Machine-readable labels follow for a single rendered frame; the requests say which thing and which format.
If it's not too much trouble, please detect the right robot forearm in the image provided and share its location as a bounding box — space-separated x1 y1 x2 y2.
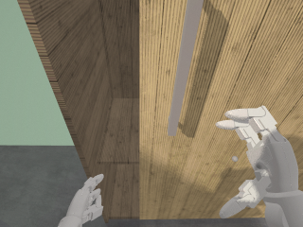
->
263 189 303 227

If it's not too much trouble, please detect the robot right hand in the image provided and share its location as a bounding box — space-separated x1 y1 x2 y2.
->
215 105 298 218

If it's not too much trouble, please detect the wardrobe door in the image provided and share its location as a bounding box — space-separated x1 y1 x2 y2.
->
139 0 303 219

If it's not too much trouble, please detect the robot left hand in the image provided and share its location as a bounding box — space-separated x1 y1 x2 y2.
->
66 174 104 224

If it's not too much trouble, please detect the left robot forearm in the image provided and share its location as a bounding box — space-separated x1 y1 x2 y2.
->
58 216 82 227

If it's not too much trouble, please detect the handle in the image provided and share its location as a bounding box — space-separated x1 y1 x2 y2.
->
168 0 204 136

